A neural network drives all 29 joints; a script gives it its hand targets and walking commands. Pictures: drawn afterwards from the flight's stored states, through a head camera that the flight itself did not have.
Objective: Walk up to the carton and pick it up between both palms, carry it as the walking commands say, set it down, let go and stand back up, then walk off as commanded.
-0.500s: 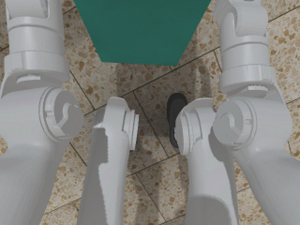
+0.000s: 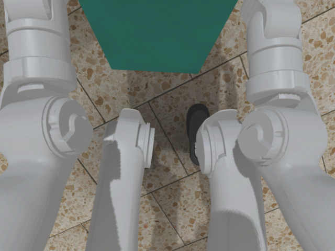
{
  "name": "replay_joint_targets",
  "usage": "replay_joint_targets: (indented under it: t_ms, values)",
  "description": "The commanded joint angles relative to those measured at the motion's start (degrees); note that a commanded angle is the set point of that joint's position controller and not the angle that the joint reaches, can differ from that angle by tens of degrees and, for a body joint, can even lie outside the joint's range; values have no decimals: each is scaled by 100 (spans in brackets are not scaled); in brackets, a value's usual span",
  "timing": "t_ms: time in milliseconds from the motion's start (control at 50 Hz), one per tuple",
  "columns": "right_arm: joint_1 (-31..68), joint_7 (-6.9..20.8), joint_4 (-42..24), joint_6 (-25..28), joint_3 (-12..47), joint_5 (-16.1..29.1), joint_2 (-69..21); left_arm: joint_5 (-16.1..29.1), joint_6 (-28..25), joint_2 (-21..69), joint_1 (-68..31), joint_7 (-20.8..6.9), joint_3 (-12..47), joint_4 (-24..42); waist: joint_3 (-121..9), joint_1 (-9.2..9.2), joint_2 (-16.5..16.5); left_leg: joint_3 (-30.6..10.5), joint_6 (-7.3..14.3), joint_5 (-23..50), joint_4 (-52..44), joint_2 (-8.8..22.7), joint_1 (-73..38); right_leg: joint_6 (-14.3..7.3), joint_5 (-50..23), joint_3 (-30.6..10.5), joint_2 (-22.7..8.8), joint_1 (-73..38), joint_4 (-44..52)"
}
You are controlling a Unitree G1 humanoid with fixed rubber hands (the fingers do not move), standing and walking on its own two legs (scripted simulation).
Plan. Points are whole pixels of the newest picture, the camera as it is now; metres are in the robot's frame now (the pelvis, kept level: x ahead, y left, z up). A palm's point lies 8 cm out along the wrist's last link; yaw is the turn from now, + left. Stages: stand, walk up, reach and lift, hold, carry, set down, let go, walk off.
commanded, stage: set down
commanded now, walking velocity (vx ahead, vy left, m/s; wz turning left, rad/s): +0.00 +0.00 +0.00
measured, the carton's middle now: out of the picture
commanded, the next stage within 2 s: none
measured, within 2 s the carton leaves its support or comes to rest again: neither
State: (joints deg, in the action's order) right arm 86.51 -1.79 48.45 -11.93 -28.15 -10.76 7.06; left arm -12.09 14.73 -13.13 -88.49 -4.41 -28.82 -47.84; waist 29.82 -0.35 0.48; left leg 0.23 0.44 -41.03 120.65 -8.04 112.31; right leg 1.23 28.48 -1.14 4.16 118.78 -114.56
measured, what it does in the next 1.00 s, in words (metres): stands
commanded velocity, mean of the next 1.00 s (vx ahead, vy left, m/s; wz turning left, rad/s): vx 0.00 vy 0.00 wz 0.00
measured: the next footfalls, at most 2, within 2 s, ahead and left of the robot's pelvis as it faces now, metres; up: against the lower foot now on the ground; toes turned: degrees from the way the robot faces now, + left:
none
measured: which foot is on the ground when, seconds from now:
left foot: down 0.00-1.00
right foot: down 0.00-1.00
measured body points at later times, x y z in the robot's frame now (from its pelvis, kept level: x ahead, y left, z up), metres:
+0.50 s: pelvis +0.01 +0.00 -0.01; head +0.40 +0.01 +0.20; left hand +0.59 +0.16 -0.19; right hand +0.57 -0.14 -0.20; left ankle +0.08 +0.10 -0.39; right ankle +0.14 -0.12 -0.39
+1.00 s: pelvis +0.01 +0.00 -0.01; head +0.40 +0.01 +0.20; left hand +0.59 +0.16 -0.20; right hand +0.57 -0.14 -0.21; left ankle +0.08 +0.10 -0.39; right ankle +0.14 -0.12 -0.39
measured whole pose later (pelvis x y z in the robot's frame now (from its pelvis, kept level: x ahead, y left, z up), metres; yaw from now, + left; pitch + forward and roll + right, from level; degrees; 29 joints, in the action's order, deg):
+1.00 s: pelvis +0.01 +0.00 -0.01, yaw +0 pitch +34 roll +0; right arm 88.6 -1.1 53.0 -11.6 -28.5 -11.2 8.5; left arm -13.6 13.9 -13.0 -88.5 -4.9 -28.9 -48.1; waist 29.8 -0.6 1.8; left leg 0.2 0.4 -42.6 123.7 -8.1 114.7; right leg 1.2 29.9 -0.8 4.2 121.4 -117.5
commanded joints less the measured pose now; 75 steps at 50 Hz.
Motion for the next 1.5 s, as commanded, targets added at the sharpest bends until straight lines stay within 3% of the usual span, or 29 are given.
replay_joint_targets:
  t_ms: [0,140,160,180,200,260,400,420,440,640,660,700,720,740,820,840,980,1000,1040,1060,1080,1100,1200,1240,1320,1380,1400,1440,1480]
  values:
    - [1431,997,856,-359,1041,-234,-3467,-26,464,4523,-1191,-1185,1833,-1829,-4226,-130,-392,-204,140,831,-1462,-39,-111,-219,-583,319,256,-2757,115]
    - [1276,1008,1164,-362,931,-220,-3450,-85,448,4424,-1102,-1119,1893,-1877,-4205,-27,-536,-267,146,859,-1434,-12,-432,-212,-416,324,264,-2525,31]
    - [1171,1034,1071,-340,858,-235,-3608,-35,408,4519,-1187,-1096,1904,-1704,-4167,-217,-474,-284,164,911,-1465,-25,-457,-218,-507,385,287,-2468,62]
    - [1269,1031,1060,-336,974,-186,-3577,-150,432,4402,-1016,-1105,1841,-1907,-4201,85,-430,-230,182,982,-1398,-38,-331,-184,-605,312,285,-2601,32]
    - [1315,1031,1064,-291,1030,-140,-3410,4,369,4568,-1090,-1120,1886,-1805,-4109,-177,-273,-298,161,1074,-1378,-18,-195,-174,-711,413,264,-2534,-39]
    - [1013,1036,1160,-270,884,-243,-3453,53,354,4695,-1158,-1128,2107,-1685,-4271,-287,-638,-224,79,1135,-1335,-27,-441,-213,-727,389,263,-2413,-28]
    - [1169,1056,1163,-228,947,-104,-3610,-14,296,4462,-1126,-1049,2079,-1608,-4195,50,-644,-172,120,1311,-1259,0,-492,-181,-751,315,310,-2318,-102]
    - [1220,1054,1090,-153,961,-153,-3570,64,255,4743,-1045,-1065,2108,-1760,-4157,-254,-485,-295,129,1323,-1284,-6,-414,-212,-904,342,259,-2435,-139]
    - [1250,1027,1130,-200,1009,-144,-3507,28,280,4727,-995,-1088,2008,-1717,-4232,-67,-492,-166,115,1258,-1168,-58,-321,-208,-781,306,270,-2493,-102]
    - [1290,1013,1128,-209,941,-130,-3518,-10,289,4594,-981,-1108,1984,-1690,-4267,-29,-371,-180,126,1122,-1151,-27,-188,-176,-707,336,292,-2571,-160]
    - [1042,1016,1277,-222,825,-133,-3507,-151,314,4565,-1016,-1070,1983,-1811,-4285,-43,-782,-148,78,1175,-1147,24,-387,-178,-680,316,301,-2368,-220]
    - [1244,1030,1049,-181,958,-43,-3562,-112,263,4388,-958,-1062,1877,-1712,-4201,142,-328,-255,147,1288,-1214,-19,-317,-129,-726,383,303,-2331,-217]
    - [1013,1009,1311,-209,903,-106,-3547,-77,302,4537,-870,-1060,1995,-1908,-4143,-90,-632,-237,86,1241,-1212,28,-381,-171,-759,355,278,-2328,-215]
    - [1190,1014,1264,-229,920,-45,-3529,-218,300,4350,-879,-1052,1854,-1905,-4209,170,-597,-167,130,1205,-1175,37,-270,-157,-759,225,283,-2509,-153]
    - [1070,991,1239,-195,848,-134,-3407,-56,269,4496,-1091,-1070,2010,-1778,-4211,-245,-582,-236,61,1249,-1097,34,-399,-146,-766,351,298,-2433,-212]
    - [1104,992,1320,-237,913,-90,-3473,-116,273,4324,-952,-1075,1909,-1902,-4268,-59,-290,-294,116,1207,-1103,35,-388,-73,-658,388,280,-2380,-256]
    - [1222,957,1186,-221,755,-30,-3222,-256,223,3973,-1002,-1006,1750,-1657,-4511,151,-562,-167,84,1292,-1035,41,-382,-80,-758,347,324,-2524,-298]
    - [1112,925,1364,-201,598,-168,-3122,-209,211,3963,-1005,-983,1839,-1756,-4318,-64,-527,-237,43,1183,-1088,45,-424,-102,-633,379,301,-2348,-314]
    - [1042,822,1220,-67,590,-155,-2693,-75,131,3798,-898,-916,1843,-1712,-4418,-159,-589,-242,-24,1332,-1084,96,-374,-126,-825,342,252,-2562,-307]
    - [1164,794,1193,-108,588,-165,-2538,-247,110,3433,-833,-843,1683,-1694,-4296,126,-626,-103,-35,1193,-1074,86,-238,-104,-744,263,246,-2637,-243]
    - [927,786,1358,-120,513,-182,-2583,-181,126,3501,-890,-849,1729,-1633,-4355,-210,-491,-201,-12,1209,-1043,84,-392,-62,-711,352,263,-2546,-248]
    - [978,695,1155,-49,496,-192,-2306,-302,124,3171,-573,-763,1578,-1868,-4398,80,-619,-184,-17,1241,-1093,85,-458,-64,-689,321,257,-2552,-284]
    - [1059,240,826,243,331,-52,-912,-104,-181,1650,-1054,-274,1471,-1239,-5206,-88,-482,-261,-120,1729,-998,171,-550,43,-1388,359,189,-2957,-421]
    - [1104,104,618,444,487,149,-704,95,-395,1086,-1079,-74,1468,-1102,-5832,131,-367,-202,-93,2249,-892,146,-845,42,-1897,314,228,-3331,-485]
    - [1178,-450,662,788,501,407,1034,698,-797,-621,-1675,606,1556,-521,-7301,-213,-350,-252,-211,3296,-498,155,-1702,122,-2785,326,158,-3622,-669]
    - [1509,-585,856,838,899,1021,1323,961,-937,-1130,-1783,918,1790,-825,-7655,130,-605,-279,-229,3695,-532,328,-2293,145,-2694,260,106,-3144,-691]
    - [1483,-621,799,888,830,911,1529,1107,-935,-1268,-1775,948,1755,-886,-7571,-41,-265,-334,-208,3645,-538,281,-2217,181,-2672,346,100,-3089,-666]
    - [1677,-579,767,818,1173,1362,1360,1287,-925,-1342,-1973,967,1932,-770,-7923,319,-346,-230,-175,3572,-555,357,-2081,172,-2795,212,30,-3560,-622]
    - [1779,-609,646,882,1225,1443,1580,1360,-962,-1508,-2192,1043,2005,-477,-8288,277,-291,-228,-184,3326,-537,359,-1992,164,-2733,238,3,-3710,-715]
